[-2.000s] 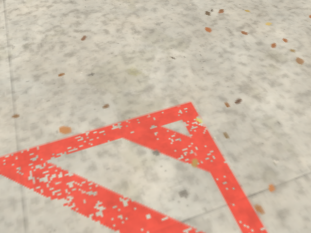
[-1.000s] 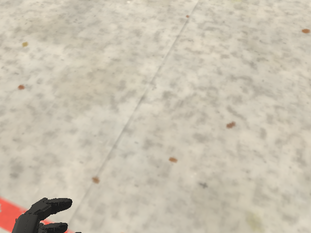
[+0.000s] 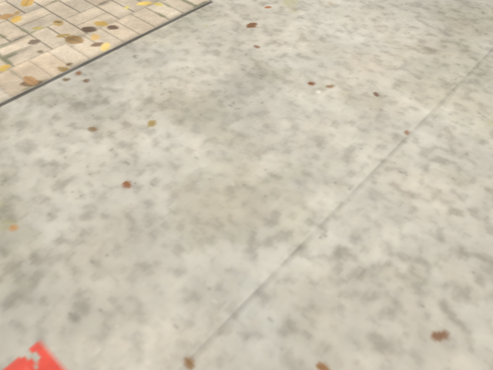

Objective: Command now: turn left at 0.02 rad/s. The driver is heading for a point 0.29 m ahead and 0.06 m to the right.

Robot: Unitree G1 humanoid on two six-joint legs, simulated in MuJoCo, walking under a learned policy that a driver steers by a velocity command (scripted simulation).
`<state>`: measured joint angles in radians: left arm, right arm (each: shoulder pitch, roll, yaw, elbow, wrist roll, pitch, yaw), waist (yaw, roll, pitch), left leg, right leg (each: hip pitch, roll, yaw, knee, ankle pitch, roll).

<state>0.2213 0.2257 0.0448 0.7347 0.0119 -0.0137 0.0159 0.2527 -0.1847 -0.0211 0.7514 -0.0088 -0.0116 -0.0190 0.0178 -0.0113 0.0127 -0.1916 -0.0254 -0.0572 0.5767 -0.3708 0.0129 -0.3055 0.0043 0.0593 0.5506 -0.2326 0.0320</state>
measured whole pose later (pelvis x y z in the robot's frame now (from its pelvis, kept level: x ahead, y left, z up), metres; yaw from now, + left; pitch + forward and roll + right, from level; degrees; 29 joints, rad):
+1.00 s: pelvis +0.01 +0.01 +0.01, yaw -1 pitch -1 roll +0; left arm 0.22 0.20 0.05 1.06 0.00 0.02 0.06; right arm 0.32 -0.18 -0.02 1.02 0.00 -0.02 -0.03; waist 0.01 -0.01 0.04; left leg -0.12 -0.04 -0.04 0.48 -0.34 0.03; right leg -0.25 -0.02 0.08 0.49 -0.22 0.04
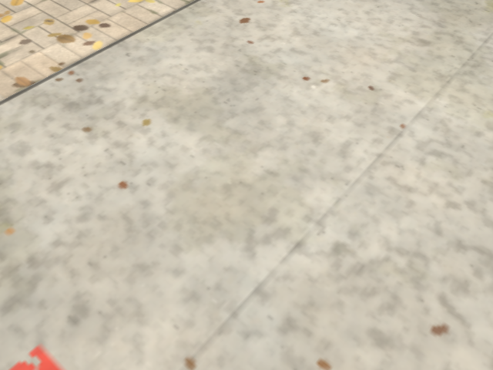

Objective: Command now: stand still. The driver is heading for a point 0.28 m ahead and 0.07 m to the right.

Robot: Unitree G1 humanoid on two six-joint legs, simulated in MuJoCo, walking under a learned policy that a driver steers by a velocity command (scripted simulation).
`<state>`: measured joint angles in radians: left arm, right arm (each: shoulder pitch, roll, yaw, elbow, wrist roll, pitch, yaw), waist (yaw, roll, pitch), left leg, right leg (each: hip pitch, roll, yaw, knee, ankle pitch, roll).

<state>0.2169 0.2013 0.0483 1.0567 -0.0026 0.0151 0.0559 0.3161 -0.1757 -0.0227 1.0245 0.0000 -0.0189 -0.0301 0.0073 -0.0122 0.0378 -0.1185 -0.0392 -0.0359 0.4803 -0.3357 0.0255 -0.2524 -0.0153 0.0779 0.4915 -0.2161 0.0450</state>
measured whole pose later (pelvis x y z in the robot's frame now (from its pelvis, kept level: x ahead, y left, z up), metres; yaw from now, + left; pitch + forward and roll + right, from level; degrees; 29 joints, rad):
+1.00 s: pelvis +0.11 -0.08 +0.01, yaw +0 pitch +1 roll +0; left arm 0.32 0.21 0.03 1.06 0.00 -0.11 -0.02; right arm 0.31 -0.27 -0.05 0.94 0.03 -0.08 -0.02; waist 0.02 0.04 0.00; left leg -0.46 0.03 -0.02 1.17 -0.35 0.05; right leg -0.18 0.01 -0.06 0.42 -0.26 -0.03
